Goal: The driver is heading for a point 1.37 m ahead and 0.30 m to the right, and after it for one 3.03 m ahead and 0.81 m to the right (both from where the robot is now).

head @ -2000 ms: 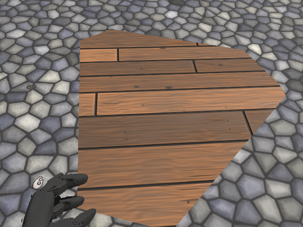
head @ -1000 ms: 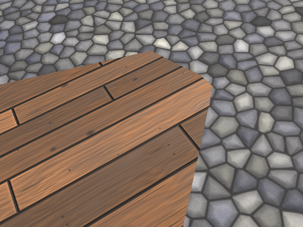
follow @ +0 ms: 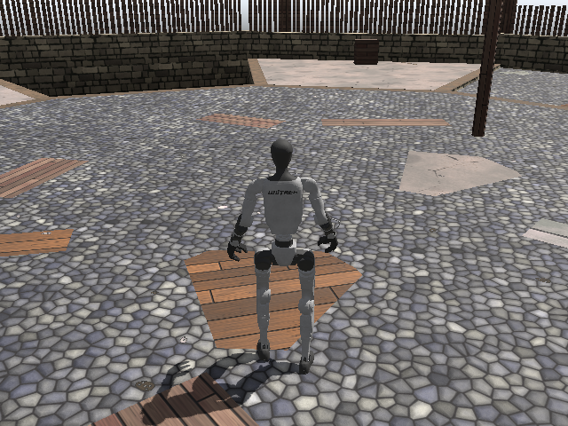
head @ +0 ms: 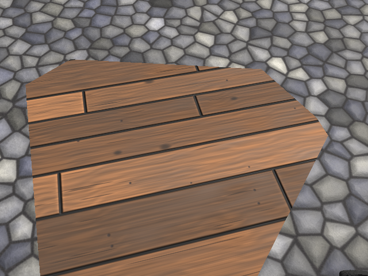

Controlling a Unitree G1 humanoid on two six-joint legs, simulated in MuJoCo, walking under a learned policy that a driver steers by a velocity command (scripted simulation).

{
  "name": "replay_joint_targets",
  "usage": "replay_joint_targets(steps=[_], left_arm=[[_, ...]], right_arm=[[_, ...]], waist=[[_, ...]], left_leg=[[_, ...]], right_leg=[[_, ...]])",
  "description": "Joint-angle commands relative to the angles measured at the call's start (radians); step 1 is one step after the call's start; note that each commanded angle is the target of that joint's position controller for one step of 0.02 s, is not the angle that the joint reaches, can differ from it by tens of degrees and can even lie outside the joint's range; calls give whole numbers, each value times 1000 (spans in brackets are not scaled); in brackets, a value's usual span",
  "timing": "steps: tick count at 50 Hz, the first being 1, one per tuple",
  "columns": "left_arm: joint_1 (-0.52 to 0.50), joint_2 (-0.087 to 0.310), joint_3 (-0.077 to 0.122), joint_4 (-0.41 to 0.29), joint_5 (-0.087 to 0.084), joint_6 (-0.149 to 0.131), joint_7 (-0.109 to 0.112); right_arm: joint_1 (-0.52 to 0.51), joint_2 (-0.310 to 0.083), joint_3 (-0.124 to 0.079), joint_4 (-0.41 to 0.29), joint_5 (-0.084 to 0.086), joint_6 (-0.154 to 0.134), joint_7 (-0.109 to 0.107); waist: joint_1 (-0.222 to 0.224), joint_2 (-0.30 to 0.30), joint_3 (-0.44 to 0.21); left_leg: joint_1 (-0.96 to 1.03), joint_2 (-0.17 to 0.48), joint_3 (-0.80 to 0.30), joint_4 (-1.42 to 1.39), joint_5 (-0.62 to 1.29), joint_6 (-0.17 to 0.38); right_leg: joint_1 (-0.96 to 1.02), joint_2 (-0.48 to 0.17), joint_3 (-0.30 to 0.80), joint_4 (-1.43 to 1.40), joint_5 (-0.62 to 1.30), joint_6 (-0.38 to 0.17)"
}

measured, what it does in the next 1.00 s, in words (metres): walks ahead, turning right: left foot, then right foot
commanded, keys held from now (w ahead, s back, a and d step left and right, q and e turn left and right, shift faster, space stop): q+shift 0.06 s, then e+shift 0.68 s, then w+e+shift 0.20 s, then w+q+shift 0.06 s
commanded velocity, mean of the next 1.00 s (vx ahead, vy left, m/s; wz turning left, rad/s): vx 0.10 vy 0.00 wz -0.41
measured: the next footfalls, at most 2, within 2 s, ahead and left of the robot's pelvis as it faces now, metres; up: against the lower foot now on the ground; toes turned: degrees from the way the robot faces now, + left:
left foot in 0.02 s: +0.07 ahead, +0.12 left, +0.00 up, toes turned +5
right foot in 0.56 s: +0.05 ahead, -0.11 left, +0.00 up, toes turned -13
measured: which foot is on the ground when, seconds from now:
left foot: up 0.00-0.00, down 0.02-0.58, up 0.60-1.00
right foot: down 0.00-0.02, up 0.04-0.54, down 0.56-1.00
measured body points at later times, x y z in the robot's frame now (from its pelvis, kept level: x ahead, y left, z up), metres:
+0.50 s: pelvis +0.03 +0.01 +0.00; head +0.07 +0.00 +0.45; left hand +0.17 +0.29 -0.09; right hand +0.20 -0.26 -0.10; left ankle +0.03 +0.12 -0.73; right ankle +0.01 -0.11 -0.70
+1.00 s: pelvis +0.11 -0.03 +0.01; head +0.12 -0.07 +0.46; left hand +0.36 +0.17 -0.06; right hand +0.15 -0.37 -0.07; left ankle +0.24 +0.07 -0.71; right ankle +0.01 -0.10 -0.73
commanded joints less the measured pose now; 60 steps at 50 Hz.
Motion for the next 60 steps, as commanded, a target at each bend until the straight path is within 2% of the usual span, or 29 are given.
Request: replay_joint_targets(steps=[1, 2, 3, 4, 6, 11, 15, 18, 22, 27, 28, 29, 30, 31, 32, 33, 34, 37, 39, 41, 46, 50, 53, 54, 55, 56, 57, 58, 60], left_arm=[[8, 143, 45, -38, -13, -33, -11], [15, 44, 13, -96, 56, -40, -16], [-50, 78, 12, -113, 63, -43, -9], [-95, 133, 22, -105, 26, -36, -3], [-62, 136, 23, -67, 21, -14, 19], [74, 52, -12, 9, 14, 15, 13], [-9, 129, -3, -43, 0, 26, 13], [-2, 123, 0, -61, -2, 31, 12], [20, 84, -5, -79, 0, 34, -4], [88, 79, 8, -94, -9, 45, -30], [127, 102, 22, -88, -3, 47, -22], [179, 214, 58, -92, -1, 45, -1], [185, 340, 81, -119, 21, 29, 5], [194, 270, 65, -132, 45, 6, -7], [158, 247, 55, -126, 38, -11, -8], [102, 228, 54, -128, 14, -15, 0], [59, 200, 43, -137, -7, -7, 9], [38, 194, 35, -155, 0, 12, 31], [98, 189, 34, -142, -16, 8, 35], [114, 202, 32, -141, -14, -3, 32], [132, 213, 29, -133, -12, -22, 30], [133, 153, 2, -128, -3, -34, 14], [150, 123, -14, -113, 4, -42, -3], [141, 99, -25, -115, 13, -47, -4], [114, 45, -45, -131, 22, -55, -3], [118, 34, -49, -188, -6, -77, 10], [74, 100, -38, -183, -24, -96, 16], [10, 113, -37, -185, -22, -114, 10], [-64, 78, -47, -197, 19, -147, -5]], right_arm=[[212, -201, -87, -23, -7, -2, -26], [231, -352, -115, -42, -1, -10, -48], [202, -310, -95, -78, -43, -45, -32], [149, -237, -70, -73, -41, -66, -24], [36, -138, -33, -61, -10, -73, -42], [-50, -31, 27, -6, -60, -92, -57], [-18, -148, -10, 37, -66, -81, -62], [-12, -138, -14, 54, -50, -70, -65], [-38, -130, -23, 59, -47, -67, -65], [-64, -144, -41, 63, -13, -55, -61], [-35, -127, -40, 80, -4, -60, -57], [-11, -93, -34, 77, -25, -69, -52], [-108, -37, -11, -3, -69, -79, -52], [-163, -77, -20, -4, -63, -84, -54], [-158, -93, -26, -1, -38, -87, -54], [-128, -102, -31, 18, -34, -89, -60], [-114, -116, -35, 27, -42, -88, -67], [-74, -95, -30, 49, -40, -93, -61], [-75, -87, -25, 55, -26, -106, -47], [-136, -97, -27, 38, -12, -127, -34], [-193, -95, -26, 32, -7, -194, -14], [-132, -89, -17, 55, -2, -220, -3], [-47, -94, -17, 76, -2, -226, -8], [61, -117, -26, 102, -3, -228, -14], [239, -169, -38, 137, -8, -231, -19], [337, -271, -61, 162, -25, -229, -1], [328, -192, -39, 165, -9, -230, 16], [319, -146, -25, 157, -10, -224, 14], [356, -119, -14, 148, -22, -205, 2]], waist=[[-120, 10, -220], [-63, 359, -255], [-118, 270, -401], [-117, 142, -327], [-55, 62, -211], [1, 118, -206], [-63, 149, -91], [-67, 115, -50], [-52, 94, -99], [-1, 108, -172], [18, 73, -178], [22, -119, -184], [16, -359, -187], [75, -178, -266], [41, -116, -227], [4, -52, -190], [-13, -49, -170], [-32, -77, -193], [-8, -75, -215], [17, -137, -138], [40, -171, -79], [42, -192, -83], [0, -167, -65], [-50, -147, -104], [-123, -6, -180], [-108, 337, -185], [-109, 228, -78], [-116, 158, -7], [-123, 56, -19]], left_leg=[[414, -46, -63, -248, 348, 124], [654, 225, -481, -200, 894, 285], [594, 338, -692, -283, 709, 449], [520, 319, -556, -320, 600, 411], [377, 224, -383, -323, 468, 295], [192, 118, -132, -367, 452, 245], [191, 190, -183, -422, 185, 284], [248, 252, -222, -428, 159, 304], [325, 272, -152, -371, 416, 301], [358, 262, -17, -212, 549, 207], [296, 221, 41, -112, 455, 142], [87, 118, 117, 128, 196, 45], [-257, -72, 66, 374, -353, -45], [-305, -78, -114, 526, -402, -38], [-319, -60, -152, 552, -317, -16], [-334, -45, -158, 518, -224, -10], [-334, -34, -164, 473, -158, -14], [-242, -76, -160, 425, -50, -48], [-238, -84, -163, 269, 11, -48], [-259, -94, -177, 132, 31, -45], [-164, -113, -187, -75, 54, -40], [21, -74, -115, -143, 142, -15], [156, -71, -63, -213, 107, 53], [273, -64, -91, -212, 68, 85], [451, 57, -298, -280, -83, 161], [621, 235, -817, -460, -378, 319], [600, 280, -946, -502, -545, 344], [572, 247, -837, -488, -460, 333], [557, 173, -712, -493, -294, 326]], right_leg=[[-132, -119, 13, 320, 626, -42], [-510, 39, 11, 646, -262, 54], [-574, 101, 264, 798, -342, 59], [-578, 55, 287, 815, -272, 39], [-533, -2, 266, 689, -123, 27], [-220, -7, 229, 443, 70, 67], [-277, 0, 210, 363, 21, 56], [-376, -24, 218, 394, -41, 52], [-359, -27, 183, 359, -74, 47], [-190, 34, 104, 86, 74, -15], [-90, 55, 128, -29, 214, -53], [89, -60, 358, -117, 556, -134], [218, -286, 759, -114, 903, -342], [229, -306, 754, -136, 836, -412], [199, -254, 669, -142, 764, -367], [179, -194, 605, -136, 685, -311], [160, -169, 574, -134, 671, -278], [113, -106, 539, -128, 723, -261], [128, -74, 591, -198, 213, -261], [86, -80, 693, -278, -168, -271], [20, -50, 734, -253, -155, -260], [-57, -64, 704, -228, -100, -239], [-92, -59, 667, -177, -41, -224], [-125, -31, 620, -71, 91, -209], [-233, 47, 498, 257, 192, -173], [-549, 166, 349, 588, -51, -87], [-722, 123, 365, 704, -83, -83], [-782, 87, 356, 732, -11, -92], [-782, 58, 336, 671, 64, -87]])
Velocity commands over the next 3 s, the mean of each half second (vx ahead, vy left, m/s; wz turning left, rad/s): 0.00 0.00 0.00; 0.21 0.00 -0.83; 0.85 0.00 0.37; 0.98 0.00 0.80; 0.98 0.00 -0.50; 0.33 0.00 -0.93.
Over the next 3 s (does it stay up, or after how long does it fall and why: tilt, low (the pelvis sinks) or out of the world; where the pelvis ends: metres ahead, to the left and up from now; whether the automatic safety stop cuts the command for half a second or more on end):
stays up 1.54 -0.12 0.00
